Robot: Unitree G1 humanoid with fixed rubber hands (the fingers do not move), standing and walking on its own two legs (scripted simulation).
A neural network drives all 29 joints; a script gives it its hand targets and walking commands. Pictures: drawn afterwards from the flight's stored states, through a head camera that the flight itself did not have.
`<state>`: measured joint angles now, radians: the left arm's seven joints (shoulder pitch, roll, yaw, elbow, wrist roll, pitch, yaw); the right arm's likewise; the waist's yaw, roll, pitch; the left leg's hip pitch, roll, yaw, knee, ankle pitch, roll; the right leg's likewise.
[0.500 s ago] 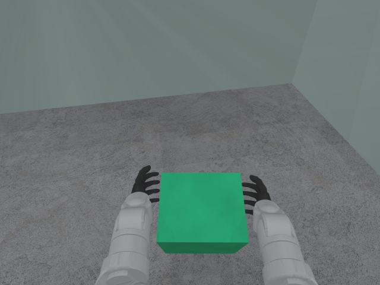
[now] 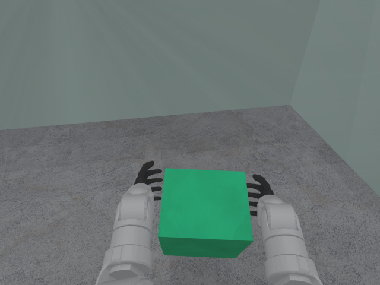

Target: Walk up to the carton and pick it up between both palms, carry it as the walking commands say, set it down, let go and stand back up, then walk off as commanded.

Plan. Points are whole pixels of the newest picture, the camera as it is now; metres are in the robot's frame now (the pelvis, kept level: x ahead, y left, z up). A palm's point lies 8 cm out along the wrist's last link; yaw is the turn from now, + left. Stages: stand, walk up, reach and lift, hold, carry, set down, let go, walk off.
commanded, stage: reach and lift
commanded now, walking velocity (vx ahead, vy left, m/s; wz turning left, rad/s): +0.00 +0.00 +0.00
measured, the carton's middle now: (202, 215) +0.32 +0.01 -0.03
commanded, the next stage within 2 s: hold in 0.98 s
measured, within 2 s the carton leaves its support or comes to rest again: neither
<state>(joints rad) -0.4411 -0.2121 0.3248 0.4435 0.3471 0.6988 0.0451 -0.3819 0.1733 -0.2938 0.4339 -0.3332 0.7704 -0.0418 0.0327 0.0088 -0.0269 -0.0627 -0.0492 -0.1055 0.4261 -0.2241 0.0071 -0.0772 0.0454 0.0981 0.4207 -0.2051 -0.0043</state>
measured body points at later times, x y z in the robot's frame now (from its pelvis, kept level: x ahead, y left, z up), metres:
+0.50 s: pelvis +0.00 +0.00 +0.00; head -0.06 -0.01 +0.45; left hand +0.32 +0.14 +0.06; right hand +0.31 -0.14 +0.04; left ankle +0.02 +0.12 -0.74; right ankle +0.03 -0.12 -0.74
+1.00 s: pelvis +0.00 +0.00 +0.00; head -0.07 +0.00 +0.45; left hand +0.31 +0.14 +0.06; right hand +0.30 -0.14 +0.04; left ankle +0.02 +0.12 -0.74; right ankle +0.03 -0.12 -0.74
